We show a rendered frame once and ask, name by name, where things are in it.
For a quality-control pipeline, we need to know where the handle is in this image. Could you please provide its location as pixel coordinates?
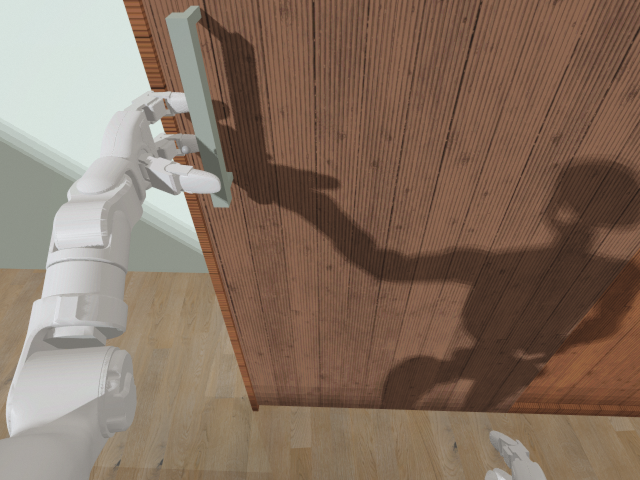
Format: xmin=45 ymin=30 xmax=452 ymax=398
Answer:
xmin=165 ymin=6 xmax=233 ymax=208

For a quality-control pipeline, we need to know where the wardrobe door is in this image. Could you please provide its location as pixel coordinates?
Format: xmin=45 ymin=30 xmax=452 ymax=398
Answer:
xmin=516 ymin=248 xmax=640 ymax=406
xmin=142 ymin=0 xmax=640 ymax=413

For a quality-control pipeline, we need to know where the robot right hand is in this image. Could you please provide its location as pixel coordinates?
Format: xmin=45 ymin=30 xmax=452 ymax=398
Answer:
xmin=485 ymin=431 xmax=547 ymax=480

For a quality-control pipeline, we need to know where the robot left hand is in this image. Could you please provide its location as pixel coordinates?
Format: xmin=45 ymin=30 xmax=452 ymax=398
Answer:
xmin=100 ymin=91 xmax=221 ymax=195

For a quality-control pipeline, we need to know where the robot left forearm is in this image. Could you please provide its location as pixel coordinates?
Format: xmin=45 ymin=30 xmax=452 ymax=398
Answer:
xmin=6 ymin=156 xmax=146 ymax=436

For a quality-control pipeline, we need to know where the left robot upper arm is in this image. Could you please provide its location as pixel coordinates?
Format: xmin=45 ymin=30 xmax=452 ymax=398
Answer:
xmin=0 ymin=346 xmax=137 ymax=480

